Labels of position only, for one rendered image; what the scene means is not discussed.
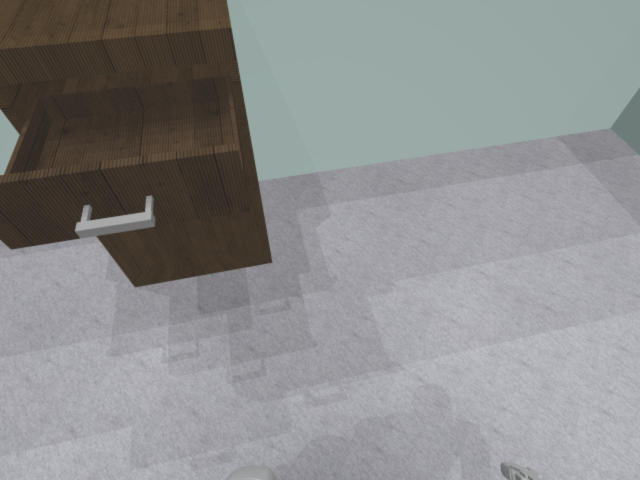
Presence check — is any cabinet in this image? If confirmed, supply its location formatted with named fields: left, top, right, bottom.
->
left=0, top=0, right=272, bottom=287

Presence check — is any handle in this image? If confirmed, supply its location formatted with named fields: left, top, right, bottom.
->
left=75, top=195, right=155, bottom=238

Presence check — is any drawer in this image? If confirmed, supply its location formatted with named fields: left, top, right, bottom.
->
left=0, top=75, right=251, bottom=250

